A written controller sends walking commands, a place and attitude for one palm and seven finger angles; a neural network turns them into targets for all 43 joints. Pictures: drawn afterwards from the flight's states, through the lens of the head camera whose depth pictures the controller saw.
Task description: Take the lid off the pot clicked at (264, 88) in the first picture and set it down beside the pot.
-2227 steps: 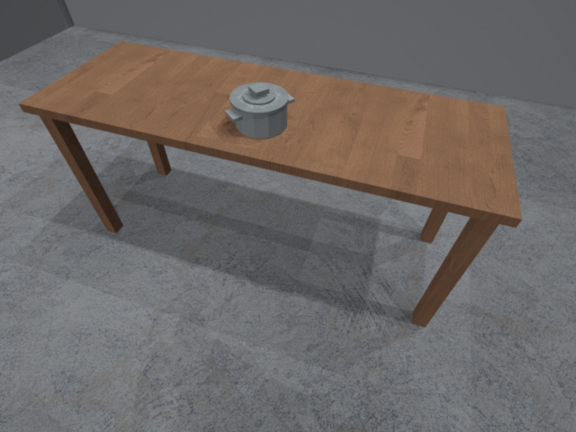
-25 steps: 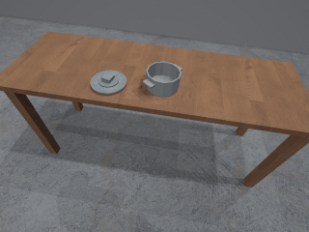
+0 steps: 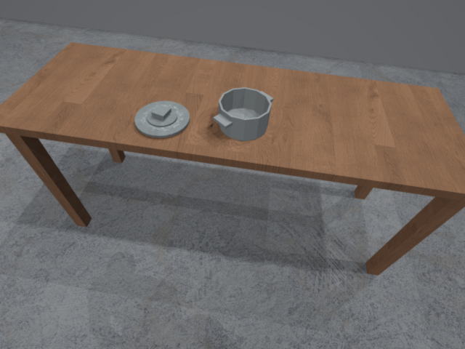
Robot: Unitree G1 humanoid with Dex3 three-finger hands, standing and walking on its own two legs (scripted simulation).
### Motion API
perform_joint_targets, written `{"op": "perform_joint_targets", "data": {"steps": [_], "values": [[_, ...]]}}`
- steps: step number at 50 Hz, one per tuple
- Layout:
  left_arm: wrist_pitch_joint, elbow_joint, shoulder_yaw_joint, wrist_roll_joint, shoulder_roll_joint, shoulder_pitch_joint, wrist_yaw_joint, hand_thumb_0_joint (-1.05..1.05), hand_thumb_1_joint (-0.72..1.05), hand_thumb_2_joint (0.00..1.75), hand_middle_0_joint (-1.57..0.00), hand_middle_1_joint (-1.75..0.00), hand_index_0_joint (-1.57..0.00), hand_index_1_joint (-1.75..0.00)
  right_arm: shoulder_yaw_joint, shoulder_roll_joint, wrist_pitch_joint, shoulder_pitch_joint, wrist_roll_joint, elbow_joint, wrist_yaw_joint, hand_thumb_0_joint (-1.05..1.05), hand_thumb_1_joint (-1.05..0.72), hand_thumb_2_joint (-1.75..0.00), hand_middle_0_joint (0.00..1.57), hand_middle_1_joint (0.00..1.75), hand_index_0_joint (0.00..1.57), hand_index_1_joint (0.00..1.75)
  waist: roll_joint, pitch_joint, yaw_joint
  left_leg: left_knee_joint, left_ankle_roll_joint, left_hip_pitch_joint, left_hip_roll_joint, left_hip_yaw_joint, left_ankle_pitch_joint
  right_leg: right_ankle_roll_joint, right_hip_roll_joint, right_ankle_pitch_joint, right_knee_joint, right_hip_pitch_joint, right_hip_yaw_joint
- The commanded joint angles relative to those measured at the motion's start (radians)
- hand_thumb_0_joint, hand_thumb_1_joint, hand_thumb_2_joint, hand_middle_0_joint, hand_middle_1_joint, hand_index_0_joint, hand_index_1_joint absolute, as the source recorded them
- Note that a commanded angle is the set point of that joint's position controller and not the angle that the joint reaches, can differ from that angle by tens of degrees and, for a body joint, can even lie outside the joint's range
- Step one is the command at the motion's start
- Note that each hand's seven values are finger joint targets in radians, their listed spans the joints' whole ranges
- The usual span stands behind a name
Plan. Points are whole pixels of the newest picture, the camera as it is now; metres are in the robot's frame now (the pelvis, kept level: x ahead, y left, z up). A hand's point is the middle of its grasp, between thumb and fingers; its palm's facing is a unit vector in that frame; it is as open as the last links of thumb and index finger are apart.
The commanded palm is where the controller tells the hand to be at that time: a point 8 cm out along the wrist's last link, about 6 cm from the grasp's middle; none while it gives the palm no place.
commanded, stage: let the arm hang, fingers relaxed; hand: left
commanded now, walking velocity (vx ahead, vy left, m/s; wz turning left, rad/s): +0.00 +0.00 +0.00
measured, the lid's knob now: (161, 111) +0.75 +0.25 -0.07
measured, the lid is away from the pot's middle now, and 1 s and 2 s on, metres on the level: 0.25 0.25 0.25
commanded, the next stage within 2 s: look to check the result in 0.86 s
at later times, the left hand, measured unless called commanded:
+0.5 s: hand out of the picture +0.02 +0.18 -0.18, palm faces +0.06 -0.98 -0.20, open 7.2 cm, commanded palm none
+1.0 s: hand out of the picture +0.02 +0.18 -0.18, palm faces +0.05 -0.98 -0.19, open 7.2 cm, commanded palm none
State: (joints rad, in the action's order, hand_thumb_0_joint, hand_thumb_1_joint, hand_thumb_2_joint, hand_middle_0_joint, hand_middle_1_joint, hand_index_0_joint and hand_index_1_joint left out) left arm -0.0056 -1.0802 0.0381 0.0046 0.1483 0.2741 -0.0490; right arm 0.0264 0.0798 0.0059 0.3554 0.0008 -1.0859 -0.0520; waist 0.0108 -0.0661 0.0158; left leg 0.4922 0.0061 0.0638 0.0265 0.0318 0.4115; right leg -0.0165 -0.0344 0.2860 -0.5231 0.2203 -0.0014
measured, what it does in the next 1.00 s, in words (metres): stands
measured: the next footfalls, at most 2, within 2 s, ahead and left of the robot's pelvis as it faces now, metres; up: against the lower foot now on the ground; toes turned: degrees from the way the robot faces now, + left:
none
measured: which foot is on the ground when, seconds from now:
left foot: down 0.00-1.00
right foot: down 0.00-1.00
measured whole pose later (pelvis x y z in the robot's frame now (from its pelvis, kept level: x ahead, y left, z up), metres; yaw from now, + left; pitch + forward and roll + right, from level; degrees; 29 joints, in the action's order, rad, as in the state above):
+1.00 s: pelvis +0.00 +0.00 +0.00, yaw +0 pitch -1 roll -1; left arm 0.00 -1.08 0.04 0.00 0.15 0.26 -0.05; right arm 0.03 0.08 0.01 0.34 0.00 -1.10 -0.05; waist 0.01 -0.07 0.02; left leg 0.47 0.01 0.05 0.02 0.04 0.40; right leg -0.01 -0.03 0.28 -0.51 0.21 0.00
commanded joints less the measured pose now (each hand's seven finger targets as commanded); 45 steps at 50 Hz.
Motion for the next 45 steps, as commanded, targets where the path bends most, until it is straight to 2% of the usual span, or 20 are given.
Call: {"op": "perform_joint_targets", "data": {"steps": [1,3,7,8,13,16,21,23,27,29,36,40,45], "values": [[0.018,0.046,0.005,0.003,0.055,0.046,0.000,0.00,0.90,0.90,-0.20,-0.30,-0.20,-0.30,0.020,0.097,0.008,0.106,-0.005,0.015,-0.004,0.00,-0.90,-0.90,0.20,0.30,0.20,0.30,-0.026,-0.017,-0.003,-0.084,0.048,0.110,0.084,-0.044,-0.336,-0.047,0.088,-0.302,0.056,-0.055,0.063],[0.019,0.046,0.005,0.004,0.053,0.045,-0.003,0.00,0.90,0.90,-0.20,-0.30,-0.20,-0.30,0.021,0.093,0.006,0.110,-0.003,0.012,-0.005,0.00,-0.90,-0.90,0.20,0.30,0.20,0.30,-0.032,-0.026,0.002,-0.084,0.046,0.110,0.079,-0.043,-0.325,-0.048,0.086,-0.299,0.057,-0.048,0.069],[0.022,0.045,0.007,0.000,0.059,0.051,-0.002,0.00,0.90,0.90,-0.20,-0.30,-0.20,-0.30,0.022,0.096,0.009,0.106,-0.003,0.011,-0.005,0.00,-0.90,-0.90,0.20,0.30,0.20,0.30,-0.027,0.010,-0.001,-0.065,0.042,0.089,0.079,-0.035,-0.385,-0.050,0.096,-0.362,0.050,-0.070,0.068],[0.020,0.046,0.007,0.003,0.055,0.043,-0.003,0.00,0.90,0.90,-0.20,-0.30,-0.20,-0.30,0.022,0.089,0.007,0.109,-0.002,0.011,-0.006,0.00,-0.90,-0.90,0.20,0.30,0.20,0.30,-0.023,-0.016,0.003,-0.075,0.042,0.098,0.078,-0.036,-0.364,-0.050,0.091,-0.341,0.047,-0.053,0.064],[0.019,0.049,0.007,0.003,0.053,0.039,-0.003,0.00,0.90,0.90,-0.20,-0.30,-0.20,-0.30,0.022,0.091,0.007,0.108,-0.004,0.008,-0.006,0.00,-0.90,-0.90,0.20,0.30,0.20,0.30,-0.037,-0.018,0.003,-0.085,0.045,0.098,0.082,-0.042,-0.368,-0.046,0.088,-0.324,0.047,-0.050,0.059],[0.018,0.049,0.007,0.002,0.055,0.038,-0.001,0.00,0.90,0.90,-0.20,-0.30,-0.20,-0.30,0.021,0.100,0.009,0.101,-0.005,0.010,-0.006,0.00,-0.90,-0.90,0.20,0.30,0.20,0.30,-0.050,-0.009,0.002,-0.088,0.047,0.090,0.086,-0.045,-0.384,-0.044,0.086,-0.325,0.046,-0.052,0.059],[0.021,0.050,0.009,0.001,0.058,0.045,-0.002,0.00,0.90,0.90,-0.20,-0.30,-0.20,-0.30,0.023,0.100,0.010,0.098,-0.005,0.011,-0.005,0.00,-0.90,-0.90,0.20,0.30,0.20,0.30,-0.021,0.012,-0.003,-0.076,0.042,0.083,0.081,-0.037,-0.386,-0.047,0.094,-0.355,0.052,-0.069,0.067],[0.021,0.051,0.009,0.003,0.060,0.044,-0.004,0.00,0.90,0.90,-0.20,-0.30,-0.20,-0.30,0.024,0.094,0.007,0.097,-0.003,0.011,-0.005,0.00,-0.90,-0.90,0.20,0.30,0.20,0.30,-0.021,-0.004,0.000,-0.075,0.040,0.086,0.076,-0.035,-0.372,-0.048,0.095,-0.354,0.054,-0.062,0.069],[0.022,0.052,0.010,0.001,0.063,0.043,-0.003,0.00,0.90,0.90,-0.20,-0.30,-0.20,-0.30,0.023,0.100,0.008,0.096,-0.005,0.010,-0.005,0.00,-0.90,-0.90,0.20,0.30,0.20,0.30,-0.029,0.010,0.001,-0.072,0.039,0.076,0.079,-0.033,-0.393,-0.048,0.096,-0.373,0.051,-0.066,0.070],[0.019,0.056,0.009,0.001,0.062,0.034,-0.003,0.00,0.90,0.90,-0.20,-0.30,-0.20,-0.30,0.022,0.097,0.007,0.099,-0.004,0.007,-0.005,0.00,-0.90,-0.90,0.20,0.30,0.20,0.30,-0.040,-0.011,0.001,-0.084,0.041,0.091,0.082,-0.040,-0.382,-0.046,0.091,-0.344,0.052,-0.060,0.064],[0.020,0.053,0.010,0.000,0.060,0.038,-0.002,0.00,0.90,0.90,-0.20,-0.30,-0.20,-0.30,0.022,0.101,0.009,0.098,-0.005,0.007,-0.007,0.00,-0.90,-0.90,0.20,0.30,0.20,0.30,-0.038,0.002,0.000,-0.086,0.042,0.082,0.085,-0.041,-0.406,-0.046,0.090,-0.353,0.049,-0.069,0.060],[0.018,0.051,0.007,0.001,0.061,0.042,-0.002,0.00,0.90,0.90,-0.20,-0.30,-0.20,-0.30,0.021,0.100,0.007,0.091,-0.005,0.006,-0.004,0.00,-0.90,-0.90,0.20,0.30,0.20,0.30,-0.027,-0.022,-0.002,-0.093,0.042,0.100,0.080,-0.040,-0.332,-0.042,0.092,-0.306,0.068,-0.056,0.067],[0.020,0.050,0.007,0.001,0.059,0.041,-0.002,0.00,0.90,0.90,-0.20,-0.30,-0.20,-0.30,0.020,0.100,0.008,0.097,-0.005,0.004,-0.004,0.00,-0.90,-0.90,0.20,0.30,0.20,0.30,-0.027,-0.014,0.001,-0.095,0.043,0.089,0.081,-0.038,-0.351,-0.045,0.092,-0.327,0.064,-0.057,0.070]]}}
